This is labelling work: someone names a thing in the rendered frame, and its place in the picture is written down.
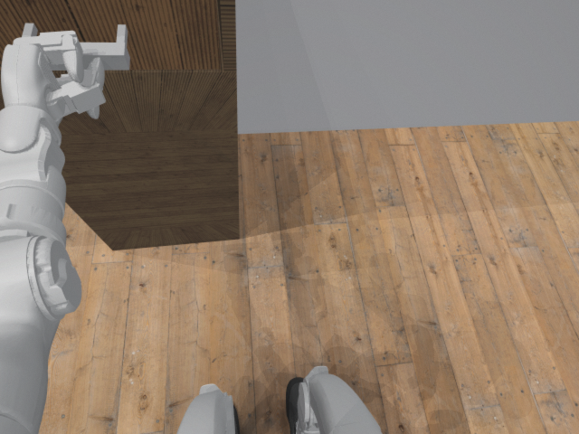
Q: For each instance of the handle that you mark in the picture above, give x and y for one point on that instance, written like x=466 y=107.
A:
x=114 y=55

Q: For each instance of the drawer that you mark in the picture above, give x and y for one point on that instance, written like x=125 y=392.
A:
x=162 y=34

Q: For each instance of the right robot thigh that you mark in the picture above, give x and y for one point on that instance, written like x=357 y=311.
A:
x=334 y=407

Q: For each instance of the robot thigh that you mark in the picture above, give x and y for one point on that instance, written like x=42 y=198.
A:
x=334 y=407
x=209 y=413

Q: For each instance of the robot left upper arm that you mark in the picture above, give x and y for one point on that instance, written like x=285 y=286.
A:
x=38 y=287

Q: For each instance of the robot left forearm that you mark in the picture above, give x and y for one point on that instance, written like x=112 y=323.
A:
x=32 y=188

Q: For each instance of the left robot thigh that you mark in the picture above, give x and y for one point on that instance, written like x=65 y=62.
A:
x=209 y=413

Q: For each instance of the cabinet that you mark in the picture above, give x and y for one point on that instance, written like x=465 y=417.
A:
x=159 y=167

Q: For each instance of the robot left hand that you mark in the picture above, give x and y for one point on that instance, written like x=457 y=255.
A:
x=28 y=80

